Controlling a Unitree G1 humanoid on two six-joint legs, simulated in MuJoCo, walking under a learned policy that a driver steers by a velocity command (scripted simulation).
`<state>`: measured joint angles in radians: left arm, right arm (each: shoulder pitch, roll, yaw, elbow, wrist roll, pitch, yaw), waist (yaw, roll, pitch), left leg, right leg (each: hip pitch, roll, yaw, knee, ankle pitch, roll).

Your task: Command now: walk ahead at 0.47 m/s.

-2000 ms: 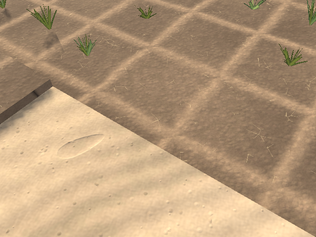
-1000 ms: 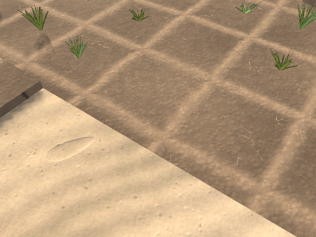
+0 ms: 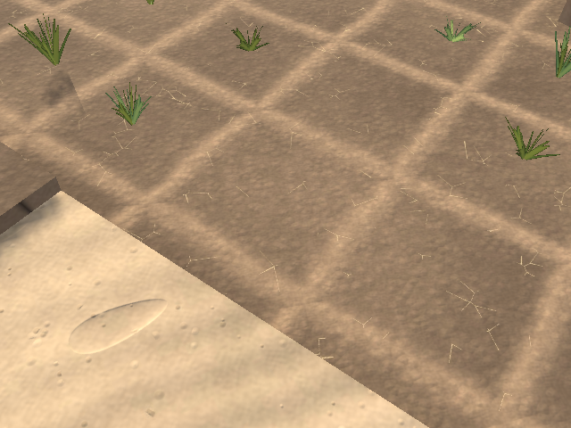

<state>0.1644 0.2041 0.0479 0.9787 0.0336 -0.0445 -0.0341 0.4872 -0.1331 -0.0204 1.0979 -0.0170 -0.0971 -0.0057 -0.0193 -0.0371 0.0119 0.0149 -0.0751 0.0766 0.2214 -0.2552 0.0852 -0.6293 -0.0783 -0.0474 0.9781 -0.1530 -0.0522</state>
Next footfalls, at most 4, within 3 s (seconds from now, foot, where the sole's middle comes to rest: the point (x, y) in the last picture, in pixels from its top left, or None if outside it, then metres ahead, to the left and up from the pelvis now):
0.22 right None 0.30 -0.08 -0.78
0.76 left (249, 378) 0.62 0.08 -0.78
1.34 right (318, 300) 0.88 -0.11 -0.84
1.90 left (258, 287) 0.93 0.07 -0.84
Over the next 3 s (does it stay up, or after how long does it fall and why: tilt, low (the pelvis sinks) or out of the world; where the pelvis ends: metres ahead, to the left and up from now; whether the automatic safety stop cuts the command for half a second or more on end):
stays up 1.04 -0.14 -0.07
